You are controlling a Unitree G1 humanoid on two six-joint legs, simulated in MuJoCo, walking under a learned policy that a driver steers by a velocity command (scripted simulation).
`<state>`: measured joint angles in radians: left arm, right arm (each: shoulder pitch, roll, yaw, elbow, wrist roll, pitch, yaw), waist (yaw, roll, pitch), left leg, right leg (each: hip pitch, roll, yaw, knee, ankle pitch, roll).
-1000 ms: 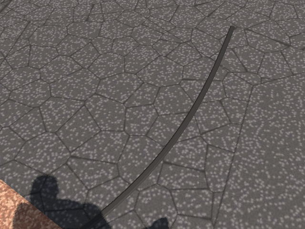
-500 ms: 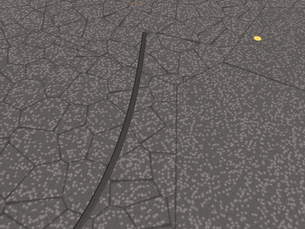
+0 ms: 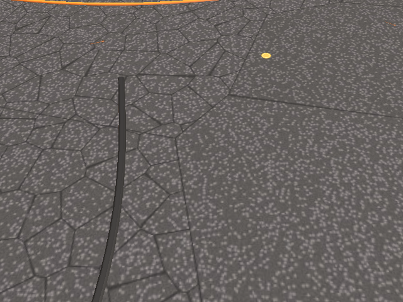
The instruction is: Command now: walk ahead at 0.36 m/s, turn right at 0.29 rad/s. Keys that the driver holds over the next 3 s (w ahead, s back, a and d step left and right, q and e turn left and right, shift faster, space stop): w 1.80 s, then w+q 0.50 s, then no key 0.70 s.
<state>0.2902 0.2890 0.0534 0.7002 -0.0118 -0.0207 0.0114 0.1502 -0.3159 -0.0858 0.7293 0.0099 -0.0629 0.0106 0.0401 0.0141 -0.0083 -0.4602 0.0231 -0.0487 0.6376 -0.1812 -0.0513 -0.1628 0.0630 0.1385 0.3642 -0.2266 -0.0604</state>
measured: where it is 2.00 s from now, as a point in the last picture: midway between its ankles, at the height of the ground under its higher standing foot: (225, 162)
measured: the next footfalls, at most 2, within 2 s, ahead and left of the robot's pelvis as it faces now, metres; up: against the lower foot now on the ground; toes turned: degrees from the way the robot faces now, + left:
left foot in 0.14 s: +0.14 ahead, +0.15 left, +0.00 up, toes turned -3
right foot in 0.62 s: +0.46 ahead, -0.11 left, +0.00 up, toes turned -3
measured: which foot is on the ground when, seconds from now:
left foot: up 0.00-0.12, down 0.14-0.64, up 0.66-1.00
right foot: down 0.00-0.14, up 0.16-0.60, down 0.62-1.00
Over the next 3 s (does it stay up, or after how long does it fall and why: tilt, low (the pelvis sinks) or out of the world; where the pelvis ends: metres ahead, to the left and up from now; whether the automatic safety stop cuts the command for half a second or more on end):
stays up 1.45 0.04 -0.02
